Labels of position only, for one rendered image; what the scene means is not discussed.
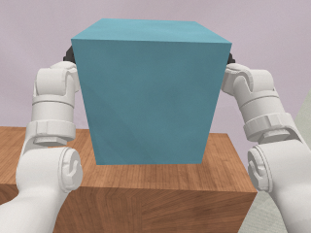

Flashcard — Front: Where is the pedestal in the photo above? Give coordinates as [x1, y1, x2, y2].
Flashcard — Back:
[0, 126, 258, 233]

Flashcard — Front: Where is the left robot hand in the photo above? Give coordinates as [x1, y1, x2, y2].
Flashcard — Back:
[63, 46, 76, 64]

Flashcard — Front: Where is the left robot forearm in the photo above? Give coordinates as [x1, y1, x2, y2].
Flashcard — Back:
[16, 61, 81, 190]

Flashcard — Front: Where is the right robot forearm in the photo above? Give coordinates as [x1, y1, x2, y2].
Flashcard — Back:
[221, 63, 311, 154]

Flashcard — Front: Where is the right robot upper arm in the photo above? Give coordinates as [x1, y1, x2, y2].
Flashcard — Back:
[247, 139, 311, 233]

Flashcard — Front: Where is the right robot hand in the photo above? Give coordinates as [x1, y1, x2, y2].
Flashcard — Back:
[227, 53, 236, 65]

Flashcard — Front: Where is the left robot upper arm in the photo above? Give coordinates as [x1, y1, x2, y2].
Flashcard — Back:
[0, 147, 84, 233]

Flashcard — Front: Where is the carton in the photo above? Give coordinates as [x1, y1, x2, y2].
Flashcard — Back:
[71, 17, 232, 165]

